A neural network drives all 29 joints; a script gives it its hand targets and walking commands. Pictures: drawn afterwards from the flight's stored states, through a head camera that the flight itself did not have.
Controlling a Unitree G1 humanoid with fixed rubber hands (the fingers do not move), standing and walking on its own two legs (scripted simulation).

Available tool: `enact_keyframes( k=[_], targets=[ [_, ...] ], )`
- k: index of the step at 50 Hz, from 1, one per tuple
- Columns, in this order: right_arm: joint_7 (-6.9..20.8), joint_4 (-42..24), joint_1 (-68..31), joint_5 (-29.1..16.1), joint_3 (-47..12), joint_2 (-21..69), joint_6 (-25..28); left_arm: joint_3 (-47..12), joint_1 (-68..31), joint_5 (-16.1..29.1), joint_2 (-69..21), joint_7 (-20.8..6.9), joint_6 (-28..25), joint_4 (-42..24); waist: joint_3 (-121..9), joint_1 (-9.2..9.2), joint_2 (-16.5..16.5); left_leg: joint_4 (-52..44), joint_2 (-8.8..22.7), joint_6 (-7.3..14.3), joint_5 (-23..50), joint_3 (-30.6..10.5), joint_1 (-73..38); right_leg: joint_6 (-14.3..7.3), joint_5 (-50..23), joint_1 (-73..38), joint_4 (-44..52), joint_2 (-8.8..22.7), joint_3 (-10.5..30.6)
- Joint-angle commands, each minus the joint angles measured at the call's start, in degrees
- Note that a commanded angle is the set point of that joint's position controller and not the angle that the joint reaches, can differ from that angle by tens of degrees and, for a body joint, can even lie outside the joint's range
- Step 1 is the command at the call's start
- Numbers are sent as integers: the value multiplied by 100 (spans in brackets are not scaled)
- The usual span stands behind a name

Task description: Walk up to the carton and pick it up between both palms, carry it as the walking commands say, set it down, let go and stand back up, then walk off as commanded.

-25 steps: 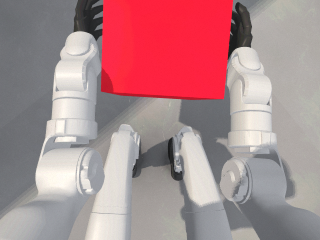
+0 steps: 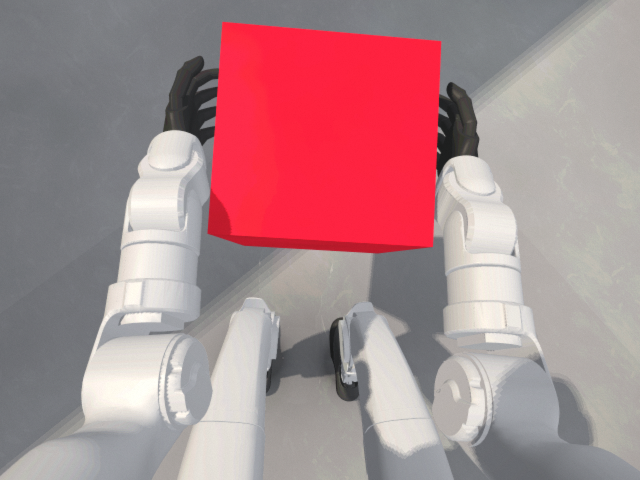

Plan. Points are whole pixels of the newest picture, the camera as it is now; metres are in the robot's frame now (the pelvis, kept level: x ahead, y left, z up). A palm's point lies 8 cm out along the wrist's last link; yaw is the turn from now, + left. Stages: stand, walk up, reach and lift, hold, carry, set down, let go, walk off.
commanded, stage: reach and lift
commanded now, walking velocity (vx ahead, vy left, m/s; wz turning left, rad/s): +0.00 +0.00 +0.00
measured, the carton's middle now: (319, 167) +0.46 +0.00 -0.09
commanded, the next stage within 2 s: none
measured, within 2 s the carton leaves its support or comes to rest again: neither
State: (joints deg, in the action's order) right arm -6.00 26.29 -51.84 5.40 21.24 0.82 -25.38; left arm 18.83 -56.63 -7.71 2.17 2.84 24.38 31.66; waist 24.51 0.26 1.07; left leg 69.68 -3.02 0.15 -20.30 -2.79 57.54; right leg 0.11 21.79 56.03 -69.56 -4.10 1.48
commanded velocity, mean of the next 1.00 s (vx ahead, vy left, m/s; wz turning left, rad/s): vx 0.00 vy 0.00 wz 0.00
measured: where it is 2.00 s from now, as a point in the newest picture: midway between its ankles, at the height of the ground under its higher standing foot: (303, 371)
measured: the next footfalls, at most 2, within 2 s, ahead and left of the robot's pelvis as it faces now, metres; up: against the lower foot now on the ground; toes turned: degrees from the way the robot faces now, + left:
none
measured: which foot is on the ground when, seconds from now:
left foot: down 0.00-1.00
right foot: down 0.00-1.00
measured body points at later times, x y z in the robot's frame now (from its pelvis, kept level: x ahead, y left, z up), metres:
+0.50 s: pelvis +0.10 +0.01 +0.09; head +0.16 +0.02 +0.53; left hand +0.46 +0.15 +0.07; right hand +0.45 -0.16 +0.07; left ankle +0.14 +0.11 -0.62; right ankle +0.12 -0.11 -0.62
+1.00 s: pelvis +0.13 +0.00 +0.12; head +0.11 +0.01 +0.57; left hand +0.44 +0.14 +0.14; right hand +0.43 -0.16 +0.14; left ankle +0.14 +0.11 -0.62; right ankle +0.12 -0.11 -0.62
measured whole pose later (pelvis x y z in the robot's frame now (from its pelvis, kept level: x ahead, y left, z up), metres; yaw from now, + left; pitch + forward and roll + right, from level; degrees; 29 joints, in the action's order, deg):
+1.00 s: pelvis +0.13 +0.00 +0.12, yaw +1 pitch -1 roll +0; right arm 0.1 16.0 -13.0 12.5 13.9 8.3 -34.8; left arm 12.9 -15.2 -15.5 -8.7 -0.6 34.0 17.5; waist -1.4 -1.3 1.7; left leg 27.1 -2.7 1.2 -13.6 -4.3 12.0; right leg -0.7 14.5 9.9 -25.8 -2.4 2.8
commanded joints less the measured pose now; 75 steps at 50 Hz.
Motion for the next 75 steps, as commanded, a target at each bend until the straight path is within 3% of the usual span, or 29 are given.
enact_keyframes(
  k=[1,6,11,14,17,21,25,27,30,31,39,42,48,53,59,63,64,67,69,75],
  targets=[
    [1801,-264,-4393,-943,-4271,6129,185,-3707,-3280,881,-6726,-1682,-36,211,-10274,-12,-218,-1288,-382,-39,289,-99,-2762,2,-188,-2078,1468,-401,159],
    [1915,313,-3464,-532,-3732,6455,154,-3160,-2505,544,-7094,-1730,-42,744,-8385,-107,-205,-1769,-347,13,351,-127,-2750,-22,-148,-1874,1934,-345,137],
    [1941,1065,-2390,213,-2504,6362,-24,-1834,-1260,-212,-6774,-1770,103,1604,-5569,-65,-187,-2402,-232,104,-98,-150,-2444,-107,359,-1638,2590,-147,337],
    [1945,1270,-2004,495,-2025,6144,-82,-1442,-872,-467,-6669,-1742,140,1623,-4816,-86,-176,-2782,-150,114,-13,-240,-2713,-184,283,-1734,2882,-108,385],
    [1932,1343,-1362,666,-1880,6019,-67,-1530,-477,-491,-6737,-1663,144,1340,-4637,-166,-241,-3066,-101,91,760,-354,-3263,-242,-501,-2003,3051,-146,326],
    [1915,686,-872,397,-2597,6166,88,-2270,-192,-170,-6930,-1608,1,611,-5323,-143,-168,-3191,-125,68,2174,-417,-4081,-173,-1939,-2887,3229,-188,336],
    [1911,-110,-508,-57,-3551,6361,245,-3197,108,172,-7053,-1497,-161,-330,-6275,9,-185,-3282,-174,-12,3340,-486,-4827,-91,-3047,-3583,3380,-206,400],
    [1861,-440,-362,-176,-3867,6295,262,-3501,443,254,-7023,-1462,-138,-465,-6325,-21,-168,-3377,-194,-38,3508,-490,-5009,-55,-3321,-3785,3512,-192,421],
    [1774,-866,-72,-237,-4140,6167,186,-3613,1115,193,-6757,-1454,-42,-486,-6082,76,30,-3585,-256,-12,3348,-431,-4998,23,-3493,-4175,3740,-164,442],
    [1748,-868,130,-215,-4161,6159,122,-3682,1176,190,-6669,-1460,-9,-609,-5979,21,36,-3649,-268,-17,3283,-411,-4998,32,-3531,-4259,3810,-162,452],
    [1674,-937,1205,-157,-3966,6230,-379,-3901,1575,272,-6341,-1510,410,-1245,-4950,-200,-87,-4153,-265,14,3057,-383,-5302,68,-3320,-4617,4342,-125,361],
    [1675,-928,1329,-118,-3797,6221,-599,-3781,1652,219,-6186,-1535,626,-1324,-4365,-211,-170,-4344,-260,55,2708,-363,-5286,64,-2961,-4631,4523,-86,342],
    [1661,-1529,1067,-387,-4135,6315,-936,-3876,1662,466,-6218,-1607,929,-1726,-4237,-139,-28,-4516,-276,106,2672,-351,-5558,112,-3017,-5010,4707,-53,330],
    [1668,-1735,782,-462,-4159,6156,-1186,-3900,1417,601,-6092,-1597,1157,-2049,-4150,-96,19,-4671,-238,61,2303,-324,-5709,84,-2506,-5192,4819,-48,292],
    [1688,-1411,462,-393,-3820,5867,-1502,-3868,828,698,-5998,-1622,1532,-1993,-3441,-287,-7,-4954,-134,20,1217,-326,-5659,-57,-1293,-5011,5070,42,292],
    [1754,-1051,1,-332,-3535,5724,-1617,-3498,540,581,-6001,-1617,1713,-1553,-2896,-247,-87,-5018,-85,26,439,-278,-5511,-177,-355,-4701,5149,126,306],
    [1774,-1006,-240,-334,-3526,5745,-1614,-3383,425,520,-6030,-1626,1722,-1426,-2989,-155,-100,-4994,-95,29,293,-247,-5458,-181,-178,-4765,5139,137,308],
    [1862,-741,-334,-317,-3497,5860,-1613,-3366,282,528,-6261,-1604,1709,-1282,-3108,-125,-204,-4976,-35,-9,339,-256,-5573,-229,-193,-4659,5085,132,310],
    [1900,-912,-616,-450,-3697,5936,-1545,-3411,307,598,-6445,-1574,1662,-1253,-3336,-25,-243,-4935,13,-23,516,-293,-5664,-238,-371,-4694,4984,125,322],
    [1935,-1065,-797,-463,-3889,5891,-1462,-3596,204,691,-6662,-1508,1591,-1347,-3693,-39,-104,-4872,79,-71,878,-357,-5819,-225,-629,-4692,4880,44,288]
  ],
)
